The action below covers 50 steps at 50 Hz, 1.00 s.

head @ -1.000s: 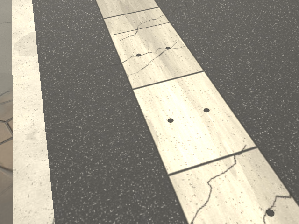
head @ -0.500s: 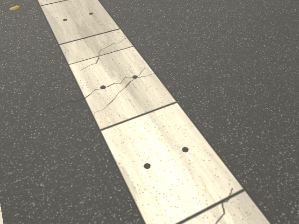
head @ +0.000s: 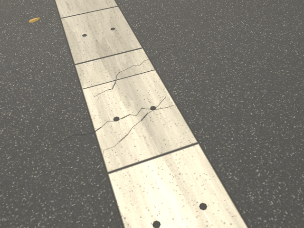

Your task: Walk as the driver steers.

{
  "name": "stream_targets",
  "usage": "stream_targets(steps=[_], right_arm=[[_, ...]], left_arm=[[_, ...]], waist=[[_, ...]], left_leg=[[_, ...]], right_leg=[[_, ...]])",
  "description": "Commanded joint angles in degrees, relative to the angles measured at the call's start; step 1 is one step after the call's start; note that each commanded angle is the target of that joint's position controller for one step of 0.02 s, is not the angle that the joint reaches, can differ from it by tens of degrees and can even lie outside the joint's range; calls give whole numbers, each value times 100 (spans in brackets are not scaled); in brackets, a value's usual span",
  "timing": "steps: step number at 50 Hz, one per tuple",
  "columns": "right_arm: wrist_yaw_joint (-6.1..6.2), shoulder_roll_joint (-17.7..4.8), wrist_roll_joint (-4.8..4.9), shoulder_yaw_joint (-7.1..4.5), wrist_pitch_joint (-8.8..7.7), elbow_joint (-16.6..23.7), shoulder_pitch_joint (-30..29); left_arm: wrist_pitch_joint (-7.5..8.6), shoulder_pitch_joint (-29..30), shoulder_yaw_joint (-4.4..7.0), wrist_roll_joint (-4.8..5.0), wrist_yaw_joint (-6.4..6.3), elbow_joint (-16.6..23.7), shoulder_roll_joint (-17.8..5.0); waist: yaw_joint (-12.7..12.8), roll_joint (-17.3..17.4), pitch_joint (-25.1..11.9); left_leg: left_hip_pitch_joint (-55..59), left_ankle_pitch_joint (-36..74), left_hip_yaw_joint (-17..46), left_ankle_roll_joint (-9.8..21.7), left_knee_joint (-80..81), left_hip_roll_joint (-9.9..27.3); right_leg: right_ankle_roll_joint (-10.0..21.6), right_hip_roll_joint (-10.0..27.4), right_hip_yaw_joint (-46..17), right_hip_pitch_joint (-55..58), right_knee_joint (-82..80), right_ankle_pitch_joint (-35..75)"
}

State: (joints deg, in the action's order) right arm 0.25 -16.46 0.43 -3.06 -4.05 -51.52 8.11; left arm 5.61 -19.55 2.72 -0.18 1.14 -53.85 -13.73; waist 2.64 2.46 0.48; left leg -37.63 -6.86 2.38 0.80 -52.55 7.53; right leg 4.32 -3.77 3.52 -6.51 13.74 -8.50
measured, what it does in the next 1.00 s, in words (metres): walks ahead, turning right: left foot, then right foot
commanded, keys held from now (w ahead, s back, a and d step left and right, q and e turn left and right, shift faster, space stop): w+e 1.00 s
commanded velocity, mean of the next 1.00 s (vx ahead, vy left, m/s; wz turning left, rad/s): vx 0.50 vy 0.00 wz -0.46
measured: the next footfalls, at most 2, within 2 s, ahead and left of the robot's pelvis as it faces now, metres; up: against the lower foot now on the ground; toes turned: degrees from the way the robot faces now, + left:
left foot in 0.26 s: +0.33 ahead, +0.15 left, +0.00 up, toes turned -5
right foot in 0.78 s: +0.53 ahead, -0.17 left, +0.00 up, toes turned -27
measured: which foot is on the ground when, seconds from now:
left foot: up 0.00-0.24, down 0.26-0.78, up 0.80-1.00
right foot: down 0.00-0.26, up 0.28-0.76, down 0.78-1.00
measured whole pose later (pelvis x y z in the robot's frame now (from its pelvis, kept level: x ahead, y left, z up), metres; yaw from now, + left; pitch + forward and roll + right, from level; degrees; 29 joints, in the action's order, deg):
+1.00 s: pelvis +0.50 -0.09 -0.01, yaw -30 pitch +1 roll +1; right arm -0.1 -17.3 -0.2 -4.1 -6.0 -46.9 5.9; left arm 3.0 -17.4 4.4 0.5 1.2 -42.6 -15.1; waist 1.5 1.3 3.0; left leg -33.8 -15.7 3.2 -1.1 -60.4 6.2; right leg 6.1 -5.6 -1.6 -13.9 22.3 -9.4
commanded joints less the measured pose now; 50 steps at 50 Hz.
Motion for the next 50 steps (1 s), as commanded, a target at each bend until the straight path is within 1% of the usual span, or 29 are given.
stream_targets(steps=[1, 7, 10, 11, 12, 13, 14, 15, 16, 17, 18, 20, 22, 25, 29, 34, 35, 37, 38, 39, 40, 41, 42, 43, 44, 45, 46, 48, 50], right_arm=[[-23, -166, -25, -25, -54, 347, -317], [-155, -203, 43, 13, -196, 701, -1334], [-207, -448, 54, -65, -286, 710, -1125], [-197, -557, 54, -124, -310, 629, -779], [-154, -778, 40, -251, -325, 401, -5], [-97, -1141, -56, -365, -335, 225, 1023], [-85, -1638, -74, -491, -257, 110, 1524], [-96, -1107, -52, -350, -240, 142, 1511], [-83, -736, -28, -244, -251, 226, 1063], [-81, -555, -34, -182, -250, 288, 636], [-93, -387, -57, -138, -253, 285, 332], [-98, -266, -119, -123, -284, 239, 74], [-73, -390, -115, -178, -324, 166, 100], [-2, -572, -126, -247, -324, 70, 244], [62, -751, -98, -289, -250, 52, 379], [71, -967, 28, -365, -66, -50, 817], [71, -1011, 61, -382, -23, -54, 826], [87, -1175, 106, -431, 52, -1, 710], [97, -1227, 129, -447, 103, 28, 631], [107, -1152, 133, -410, 133, 67, 576], [101, -813, -59, -284, 88, 203, 694], [21, -87, -172, -58, -110, 534, 1060], [-53, -621, 92, -146, -326, 608, 337], [-84, -761, 249, -190, -430, 748, -22], [-46, -703, 151, -176, -472, 671, 9], [-10, -739, 17, -221, -450, 595, 80], [-22, -767, -4, -253, -370, 571, 208], [-26, -646, -70, -254, -231, 613, 230], [-2, -520, -134, -221, -165, 748, -99]], left_arm=[[49, 65, 172, 44, -93, 266, -876], [-79, -500, 222, 148, -166, 8, -980], [-158, -399, 289, 158, -221, 22, -1075], [-186, -296, 300, 153, -224, 57, -1091], [-203, -232, 258, 122, -218, 109, -974], [-207, -164, 152, 40, -210, 286, -705], [-107, -918, -45, 73, -183, 396, 49], [-39, -816, 49, 209, -186, 354, -408], [-23, -297, 188, 320, -199, 493, -886], [-50, -20, 210, 303, -231, 560, -885], [-88, 80, 236, 230, -245, 596, -810], [-231, -61, 264, 212, -217, 611, -572], [-344, 47, 255, 209, -202, 736, -415], [-396, 405, 266, 160, -173, 952, -426], [-338, 1122, 200, 146, -16, 1203, -347], [-352, 1915, 151, 149, 161, 1639, -370], [-360, 1942, 169, 151, 187, 1710, -421], [-388, 1651, 268, 139, 208, 1754, -619], [-398, 1085, 380, 153, 200, 1642, -800], [-408, 119, 574, 171, 143, 1375, -1118], [-468, -702, 777, 185, 5, 1199, -1699], [-381, -371, 771, 182, 20, 1328, -2147], [-286, -515, 606, 140, 79, 1431, -1600], [-204, -308, 521, 103, 96, 1390, -1334], [-170, 55, 468, 126, 88, 1451, -1168], [-171, 446, 412, 100, 69, 1539, -998], [-166, 644, 360, 34, 39, 1638, -884], [-132, 631, 367, 56, -16, 1653, -956], [-117, 439, 405, 88, -102, 1600, -1104]], waist=[[-97, -549, 201], [142, -576, 436], [-111, -728, 279], [-324, -784, 99], [-676, -721, -383], [-1071, -322, -1262], [-784, 1240, -2113], [-890, 1216, -2188], [-862, 761, -1288], [-702, 401, -782], [-545, 322, -421], [-275, 521, -168], [-212, 360, -19], [-243, 128, 115], [-461, 11, 274], [-696, -25, 520], [-653, 12, 507], [-376, 219, 189], [-27, 246, -149], [473, 100, -646], [686, -787, -1156], [-48, -1887, -1684], [414, -1058, -1848], [356, -863, -1095], [99, -406, -741], [-134, -330, -493], [-308, -447, -441], [-399, -424, -380], [-347, -395, -224]], left_leg=[[-101, 925, -24, -79, 975, 1], [131, 1097, -24, -90, 2253, -335], [749, 630, 18, 33, 2542, -443], [1302, 441, -85, 108, 2633, -541], [2402, 375, -167, 257, 2696, -596], [4075, 273, 598, 588, 2446, 213], [6226, -475, 2942, 1417, 2785, 1645], [6056, -1437, 3847, 1443, 3441, 1682], [5276, -1640, 2972, 1136, 3577, 1481], [4455, -1264, 2243, 959, 3713, 1282], [3755, -837, 1712, 907, 3915, 1092], [3001, -380, 899, 822, 4267, 808], [2799, 90, 431, 926, 4474, 822], [2934, 559, -103, 998, 4596, 843], [3149, 825, -814, 875, 4620, 730], [4020, 1154, -1177, 752, 4313, 986], [4186, 1553, -1251, 696, 4127, 1031], [4346, 3406, -1447, 569, 3338, 1023], [4271, 4215, -1571, 488, 2478, 931], [3744, 4154, -1724, 295, 1207, 686], [2152, 1865, -1749, -8, -703, 389], [-138, -2770, -789, -275, -2356, -832], [-752, -2679, 207, -136, -2788, -713], [-1143, -2092, 151, 19, -2596, -482], [-838, -1593, 183, 76, -2125, -225], [-396, -1292, 196, 39, -1629, -57], [-12, -1095, 248, 3, -1395, 46], [229, -876, 161, -172, -958, -4], [118, -362, 90, -348, -303, -118]], right_leg=[[772, 1446, -901, -101, -780, 1120], [712, 1616, -1149, 431, -399, 893], [571, 1784, -1429, 651, 44, 1158], [497, 1712, -1421, 606, 400, 1611], [349, 1395, -1244, 377, 1226, 2080], [146, 987, -970, -564, 2827, 1216], [-289, 65, -467, -2850, 4917, -1653], [-270, 240, -1126, -3480, 5821, -2560], [-196, 530, -1147, -3825, 6049, -2129], [-184, 812, -986, -3700, 5948, -1631], [-201, 983, -965, -3476, 5692, -1261], [-206, 1207, -962, -2921, 5370, -891], [-245, 1270, -910, -2997, 5200, -632], [-329, 1283, -958, -3361, 4550, 55], [-317, 1188, -596, -3233, 3297, 963], [-134, 1037, -194, -3356, 2480, 588], [-55, 957, -98, -3278, 2391, 344], [163, 595, 227, -2589, 2332, -227], [316, 322, 395, -1827, 2205, -333], [532, 33, 414, -420, 1838, 14], [908, 925, -1082, 1300, 1709, 58], [1937, 2137, -4429, 2702, 829, -1140], [1847, 2303, -4867, 2760, 212, -1329], [1601, 2162, -4040, 2249, 202, -783], [1400, 1894, -3337, 1446, 248, -204], [1248, 1668, -2801, 692, 199, 346], [1200, 1534, -2554, 242, 68, 670], [1254, 1415, -2299, -192, -97, 1184], [1233, 1282, -2020, -397, -182, 1397]])
Velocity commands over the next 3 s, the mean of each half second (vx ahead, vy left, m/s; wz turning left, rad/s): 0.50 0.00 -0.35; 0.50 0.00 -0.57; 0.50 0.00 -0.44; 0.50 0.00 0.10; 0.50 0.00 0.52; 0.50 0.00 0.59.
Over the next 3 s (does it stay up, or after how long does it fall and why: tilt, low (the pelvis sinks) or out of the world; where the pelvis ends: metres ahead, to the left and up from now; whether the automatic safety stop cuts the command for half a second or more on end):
stays up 1.44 -0.64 -0.01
